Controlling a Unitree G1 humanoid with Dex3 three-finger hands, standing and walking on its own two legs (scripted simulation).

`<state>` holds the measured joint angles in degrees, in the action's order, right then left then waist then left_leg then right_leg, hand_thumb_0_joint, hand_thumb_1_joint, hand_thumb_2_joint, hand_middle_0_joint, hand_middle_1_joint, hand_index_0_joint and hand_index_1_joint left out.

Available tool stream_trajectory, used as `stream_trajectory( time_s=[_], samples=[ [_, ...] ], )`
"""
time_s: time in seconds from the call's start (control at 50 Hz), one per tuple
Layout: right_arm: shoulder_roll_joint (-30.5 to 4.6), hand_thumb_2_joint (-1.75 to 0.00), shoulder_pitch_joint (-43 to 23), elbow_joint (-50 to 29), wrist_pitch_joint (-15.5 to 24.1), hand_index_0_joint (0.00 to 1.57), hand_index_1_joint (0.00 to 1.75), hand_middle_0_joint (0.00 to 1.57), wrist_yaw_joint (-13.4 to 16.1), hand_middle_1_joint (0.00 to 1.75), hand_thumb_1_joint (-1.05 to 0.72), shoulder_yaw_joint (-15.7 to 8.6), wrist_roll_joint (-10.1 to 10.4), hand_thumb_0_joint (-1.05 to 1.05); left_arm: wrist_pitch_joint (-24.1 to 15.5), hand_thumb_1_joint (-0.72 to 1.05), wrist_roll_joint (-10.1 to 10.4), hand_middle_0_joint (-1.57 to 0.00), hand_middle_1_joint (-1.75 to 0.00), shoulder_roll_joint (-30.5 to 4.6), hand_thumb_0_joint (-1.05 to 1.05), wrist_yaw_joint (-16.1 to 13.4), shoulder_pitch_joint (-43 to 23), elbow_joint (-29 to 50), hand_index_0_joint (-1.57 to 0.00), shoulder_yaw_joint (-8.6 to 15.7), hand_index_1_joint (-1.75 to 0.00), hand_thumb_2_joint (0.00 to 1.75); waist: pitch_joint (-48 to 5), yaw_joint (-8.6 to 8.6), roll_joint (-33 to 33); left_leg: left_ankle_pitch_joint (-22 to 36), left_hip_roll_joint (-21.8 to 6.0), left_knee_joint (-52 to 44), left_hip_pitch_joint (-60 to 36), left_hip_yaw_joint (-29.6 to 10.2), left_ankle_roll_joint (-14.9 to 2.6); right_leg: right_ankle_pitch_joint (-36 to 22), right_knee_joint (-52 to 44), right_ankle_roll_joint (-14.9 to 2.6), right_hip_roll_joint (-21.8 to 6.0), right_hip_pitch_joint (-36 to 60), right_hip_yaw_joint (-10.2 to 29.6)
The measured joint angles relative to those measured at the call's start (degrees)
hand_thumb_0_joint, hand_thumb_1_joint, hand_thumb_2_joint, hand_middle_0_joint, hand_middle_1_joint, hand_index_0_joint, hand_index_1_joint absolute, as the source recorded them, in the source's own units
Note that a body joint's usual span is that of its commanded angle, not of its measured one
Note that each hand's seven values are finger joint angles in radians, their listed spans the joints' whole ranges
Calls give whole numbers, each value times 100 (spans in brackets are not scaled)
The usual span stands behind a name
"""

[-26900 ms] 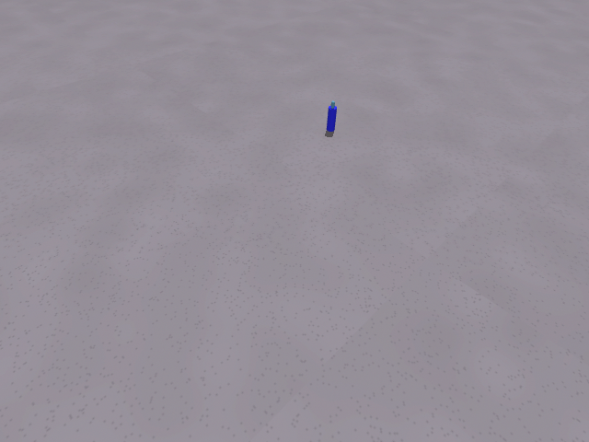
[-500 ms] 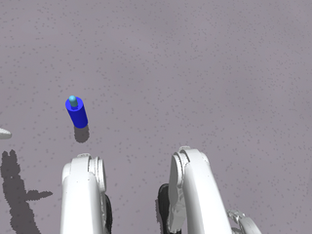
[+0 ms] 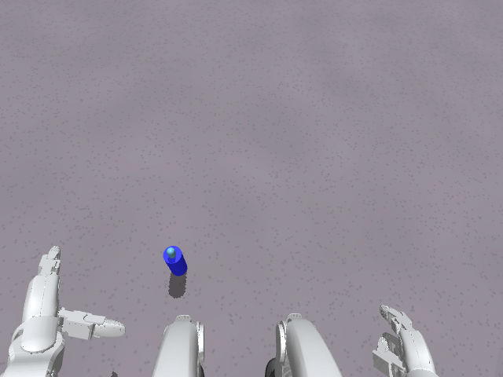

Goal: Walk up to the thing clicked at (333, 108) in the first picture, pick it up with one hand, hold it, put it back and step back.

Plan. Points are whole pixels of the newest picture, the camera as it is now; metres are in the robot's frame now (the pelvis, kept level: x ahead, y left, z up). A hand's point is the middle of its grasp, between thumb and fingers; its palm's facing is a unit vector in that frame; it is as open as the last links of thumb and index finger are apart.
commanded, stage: home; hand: left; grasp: from the side
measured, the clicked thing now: (175, 259) +0.46 +0.19 -0.50
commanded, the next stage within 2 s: none
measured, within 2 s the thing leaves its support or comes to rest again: neither
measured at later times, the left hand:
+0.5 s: hand (71, 343) +0.21 +0.20 +0.07, palm faces +0.13 -0.94 -0.31, open 17.3 cm
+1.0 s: hand (82, 346) +0.20 +0.18 +0.07, palm faces +0.14 -0.95 -0.29, open 17.4 cm
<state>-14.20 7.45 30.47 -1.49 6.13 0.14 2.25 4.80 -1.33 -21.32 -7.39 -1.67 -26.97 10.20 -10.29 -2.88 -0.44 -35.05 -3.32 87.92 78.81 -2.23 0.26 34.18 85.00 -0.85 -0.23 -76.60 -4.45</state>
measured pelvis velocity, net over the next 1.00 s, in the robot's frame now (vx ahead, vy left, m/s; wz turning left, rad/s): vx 0.04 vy -0.01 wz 0.05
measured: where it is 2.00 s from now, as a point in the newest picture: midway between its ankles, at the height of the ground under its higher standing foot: outside the picture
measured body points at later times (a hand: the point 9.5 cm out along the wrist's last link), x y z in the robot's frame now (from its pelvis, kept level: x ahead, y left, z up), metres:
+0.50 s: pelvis +0.04 +0.01 +0.12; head +0.05 +0.01 +0.57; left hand +0.20 +0.25 +0.09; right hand +0.21 -0.22 +0.04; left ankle +0.05 +0.12 -0.56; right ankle +0.05 -0.12 -0.56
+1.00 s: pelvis +0.04 -0.01 +0.12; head +0.05 +0.00 +0.57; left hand +0.19 +0.23 +0.09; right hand +0.21 -0.24 +0.05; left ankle +0.05 +0.12 -0.56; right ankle +0.05 -0.12 -0.56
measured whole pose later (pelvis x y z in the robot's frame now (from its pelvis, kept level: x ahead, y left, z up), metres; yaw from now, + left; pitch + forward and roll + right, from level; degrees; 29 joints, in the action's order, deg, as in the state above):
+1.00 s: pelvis +0.04 -0.01 +0.12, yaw +3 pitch +7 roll -2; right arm -12.3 16.8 28.5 6.2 10.6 1.5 1.1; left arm 14.8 0.9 -12.2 -7.9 26.6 -0.2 -0.7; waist -6.6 -1.5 -1.9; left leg -26.4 -2.6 54.3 34.8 -1.3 0.9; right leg 26.0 51.7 -0.7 -0.1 -32.6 -4.4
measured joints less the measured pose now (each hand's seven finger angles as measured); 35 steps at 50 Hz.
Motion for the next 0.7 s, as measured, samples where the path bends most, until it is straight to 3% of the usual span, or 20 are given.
stream_trajectory(
  time_s=[0.18,0.42,0.54,0.7],
  samples=[
    [104,-90,552,-34,177,20,30,21,161,30,-90,59,52,1,503,-49,151,-6,-7,485,-1,-196,982,753,-6,-483,-7,8,72,-16,-9,332,24,-1461,-1852,84,-12,-352,-1493,48,10,1863,39],
    [243,-90,982,-289,417,20,30,21,411,30,-89,165,35,1,1026,-50,249,-6,-7,802,-1,-284,2576,2407,-6,-1111,-7,8,104,79,-234,684,76,-2884,-3733,191,-55,-735,-2951,116,-6,3747,104],
    [281,-90,903,-376,578,20,30,21,453,30,-89,204,-19,1,1070,-52,246,-6,-6,878,-1,-193,2933,2831,-6,-1186,-6,7,184,163,-234,759,102,-3150,-4118,192,-45,-781,-3182,111,-24,4122,99],
    [234,-90,775,-381,753,20,30,21,436,30,-89,188,-106,1,1034,-51,210,-6,-6,885,-1,-107,2855,2770,-6,-1108,-6,8,381,220,-118,818,111,-3251,-4241,122,10,-792,-3246,61,-28,4257,28]
  ],
)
